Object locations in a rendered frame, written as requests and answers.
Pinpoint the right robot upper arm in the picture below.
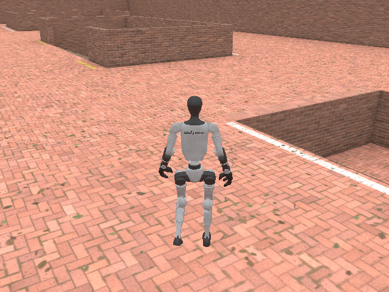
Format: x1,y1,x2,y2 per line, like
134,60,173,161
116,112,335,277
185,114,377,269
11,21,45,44
207,122,224,157

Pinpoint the right robot forearm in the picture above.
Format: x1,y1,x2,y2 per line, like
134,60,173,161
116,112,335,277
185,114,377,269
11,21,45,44
218,148,231,174

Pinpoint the left robot upper arm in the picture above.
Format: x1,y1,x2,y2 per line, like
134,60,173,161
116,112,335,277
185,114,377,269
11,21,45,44
165,122,182,156

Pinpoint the robot left hand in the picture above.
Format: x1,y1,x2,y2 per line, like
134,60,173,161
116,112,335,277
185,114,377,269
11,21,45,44
159,167,173,178

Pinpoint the robot head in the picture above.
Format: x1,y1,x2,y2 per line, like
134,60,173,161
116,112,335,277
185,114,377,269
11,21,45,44
184,96,205,125

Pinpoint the right robot thigh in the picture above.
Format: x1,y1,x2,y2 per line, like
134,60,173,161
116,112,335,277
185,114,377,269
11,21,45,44
202,169,216,211

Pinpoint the robot right hand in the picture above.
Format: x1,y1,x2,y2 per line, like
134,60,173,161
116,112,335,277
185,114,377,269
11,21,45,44
219,172,233,187

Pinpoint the left robot forearm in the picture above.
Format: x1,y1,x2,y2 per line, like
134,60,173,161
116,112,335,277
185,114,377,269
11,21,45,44
160,146,171,169

